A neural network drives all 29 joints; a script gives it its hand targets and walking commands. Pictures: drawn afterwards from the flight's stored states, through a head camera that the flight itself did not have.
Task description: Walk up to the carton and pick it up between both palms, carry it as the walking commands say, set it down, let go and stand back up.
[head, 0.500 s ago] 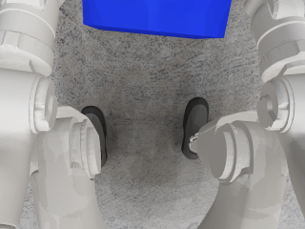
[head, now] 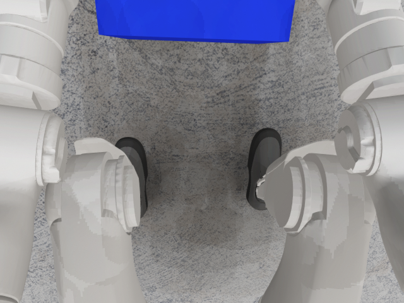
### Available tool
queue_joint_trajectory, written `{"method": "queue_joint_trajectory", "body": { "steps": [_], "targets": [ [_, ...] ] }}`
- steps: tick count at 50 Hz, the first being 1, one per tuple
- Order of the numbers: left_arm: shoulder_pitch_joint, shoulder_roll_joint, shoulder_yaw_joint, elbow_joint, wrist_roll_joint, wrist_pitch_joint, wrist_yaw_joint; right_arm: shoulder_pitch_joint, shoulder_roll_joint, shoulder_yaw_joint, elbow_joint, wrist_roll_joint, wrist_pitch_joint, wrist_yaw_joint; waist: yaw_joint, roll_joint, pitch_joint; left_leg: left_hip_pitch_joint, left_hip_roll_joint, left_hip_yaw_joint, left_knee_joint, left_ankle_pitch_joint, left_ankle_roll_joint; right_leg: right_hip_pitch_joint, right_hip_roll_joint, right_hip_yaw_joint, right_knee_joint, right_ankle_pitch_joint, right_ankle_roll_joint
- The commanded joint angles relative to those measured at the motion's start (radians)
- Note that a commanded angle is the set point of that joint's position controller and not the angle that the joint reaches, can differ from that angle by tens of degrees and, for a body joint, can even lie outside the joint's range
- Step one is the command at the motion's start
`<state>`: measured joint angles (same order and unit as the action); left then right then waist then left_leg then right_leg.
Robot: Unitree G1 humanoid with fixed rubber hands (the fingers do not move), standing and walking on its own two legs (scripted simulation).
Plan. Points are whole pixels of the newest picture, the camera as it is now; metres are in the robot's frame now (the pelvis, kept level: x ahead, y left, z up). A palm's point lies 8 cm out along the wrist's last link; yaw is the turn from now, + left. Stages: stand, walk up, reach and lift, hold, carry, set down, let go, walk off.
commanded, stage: reach and lift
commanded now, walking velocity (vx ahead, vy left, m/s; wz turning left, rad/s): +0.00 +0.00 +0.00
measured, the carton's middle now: out of the picture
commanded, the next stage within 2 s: none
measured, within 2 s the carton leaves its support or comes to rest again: neither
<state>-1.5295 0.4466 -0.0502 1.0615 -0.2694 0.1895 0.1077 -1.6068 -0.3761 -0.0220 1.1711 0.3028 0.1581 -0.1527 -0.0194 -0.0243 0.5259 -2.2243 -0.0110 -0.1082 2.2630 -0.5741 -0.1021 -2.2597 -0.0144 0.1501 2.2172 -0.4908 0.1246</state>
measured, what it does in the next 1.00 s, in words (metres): stands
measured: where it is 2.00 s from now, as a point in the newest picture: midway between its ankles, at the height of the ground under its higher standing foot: (197, 186)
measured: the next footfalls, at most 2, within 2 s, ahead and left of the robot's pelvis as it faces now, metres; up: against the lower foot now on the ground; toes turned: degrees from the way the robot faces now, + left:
none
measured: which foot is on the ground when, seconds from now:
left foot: down 0.00-1.00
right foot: down 0.00-1.00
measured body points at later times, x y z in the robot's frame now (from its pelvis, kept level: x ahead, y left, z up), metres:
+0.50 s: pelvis -0.01 +0.00 +0.02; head +0.37 -0.01 +0.26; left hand +0.58 +0.15 -0.13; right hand +0.57 -0.19 -0.13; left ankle +0.12 +0.15 -0.32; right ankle +0.14 -0.16 -0.32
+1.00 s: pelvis -0.03 +0.00 +0.05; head +0.32 +0.00 +0.32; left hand +0.55 +0.16 -0.07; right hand +0.53 -0.18 -0.08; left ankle +0.12 +0.15 -0.32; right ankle +0.14 -0.16 -0.32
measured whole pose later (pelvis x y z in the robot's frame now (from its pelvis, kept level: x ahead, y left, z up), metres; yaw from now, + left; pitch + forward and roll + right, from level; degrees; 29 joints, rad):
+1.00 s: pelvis -0.03 +0.00 +0.05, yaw +0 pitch +24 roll +0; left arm -1.43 0.31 0.14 0.82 -0.09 0.38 0.24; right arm -1.42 -0.25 -0.22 0.86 0.18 0.33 -0.32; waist -0.04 -0.01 0.53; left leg -2.00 0.00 -0.08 2.10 -0.51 -0.08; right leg -2.03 -0.02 0.15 2.06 -0.44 0.12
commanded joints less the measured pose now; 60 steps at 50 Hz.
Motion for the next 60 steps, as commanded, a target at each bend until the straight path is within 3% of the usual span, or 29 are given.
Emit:
{"method": "queue_joint_trajectory", "body": {
  "steps": [1,4,9,14,21,25,29,34,42,49,56,60],
  "targets": [
    [-0.841,-0.98,-0.241,-0.566,-0.091,-0.073,-0.278,-0.47,0.985,0.11,-0.347,-0.002,-0.018,0.283,-0.105,0.142,-1.989,0.75,-0.069,0.258,-0.246,0.338,0.052,0.77,0.073,-0.324,-0.181,0.353,-0.103],
    [-0.877,-0.986,-0.241,-0.577,-0.075,-0.057,-0.284,-0.492,1.006,0.097,-0.34,-0.023,0.006,0.298,-0.099,0.151,-1.98,0.758,-0.071,0.262,-0.268,0.285,0.054,0.744,0.071,-0.331,-0.196,0.286,-0.104],
    [-0.892,-1.017,-0.227,-0.622,-0.05,-0.026,-0.274,-0.587,1.029,0.126,-0.425,0.004,0.036,0.328,-0.047,0.153,-2.113,0.862,-0.078,0.263,-0.286,0.314,0.064,0.756,0.069,-0.341,-0.197,0.265,-0.102],
    [-0.803,-1.061,-0.175,-0.552,0.01,0.001,-0.273,-0.605,1.049,0.132,-0.409,0.002,0.046,0.357,-0.001,0.107,-2.106,0.885,-0.075,0.26,-0.299,0.328,0.073,0.706,0.07,-0.355,-0.205,0.239,-0.096],
    [-0.766,-1.088,-0.186,-0.575,0.005,0.011,-0.308,-0.594,1.138,0.222,-0.504,0.016,0.059,0.344,0.028,0.013,-2.296,0.809,-0.074,0.286,-0.284,0.409,0.074,0.947,0.08,-0.321,-0.207,0.401,-0.078],
    [-0.734,-1.116,-0.204,-0.623,-0.002,0.02,-0.327,-0.549,1.202,0.262,-0.568,0.023,0.074,0.319,0.032,0.005,-2.452,0.793,-0.082,0.307,-0.29,0.447,0.07,1.115,0.089,-0.305,-0.21,0.506,-0.074],
    [-0.725,-1.118,-0.19,-0.648,0.017,0.028,-0.343,-0.496,1.245,0.255,-0.555,0.0,0.093,0.308,0.041,-0.001,-2.44,0.744,-0.088,0.318,-0.306,0.421,0.069,1.153,0.097,-0.294,-0.229,0.509,-0.073],
    [-0.75,-1.108,-0.172,-0.629,0.035,0.042,-0.348,-0.498,1.233,0.222,-0.524,-0.032,0.108,0.319,0.034,0.016,-2.313,0.726,-0.091,0.309,-0.339,0.33,0.073,1.047,0.102,-0.301,-0.272,0.381,-0.077],
    [-0.849,-1.133,-0.235,-0.664,0.02,0.081,-0.31,-0.647,1.137,0.257,-0.61,0.005,0.12,0.333,0.004,0.098,-2.375,0.941,-0.095,0.28,-0.393,0.246,0.061,0.957,0.1,-0.333,-0.323,0.215,-0.084],
    [-0.879,-1.194,-0.247,-0.666,0.004,0.118,-0.294,-0.724,1.112,0.252,-0.662,0.012,0.153,0.333,-0.046,0.084,-2.432,1.037,-0.099,0.259,-0.443,0.171,0.062,0.971,0.094,-0.353,-0.374,0.105,-0.089],
    [-0.773,-1.279,-0.215,-0.596,0.015,0.146,-0.313,-0.669,1.137,0.232,-0.673,-0.035,0.184,0.346,-0.088,0.051,-2.442,1.032,-0.111,0.243,-0.472,0.184,0.066,0.999,0.105,-0.358,-0.414,0.127,-0.089],
    [-0.698,-1.298,-0.206,-0.599,0.033,0.151,-0.324,-0.581,1.172,0.242,-0.681,-0.052,0.199,0.358,-0.081,0.039,-2.487,1.034,-0.118,0.241,-0.474,0.254,0.067,1.031,0.119,-0.349,-0.424,0.211,-0.085]
  ]
}}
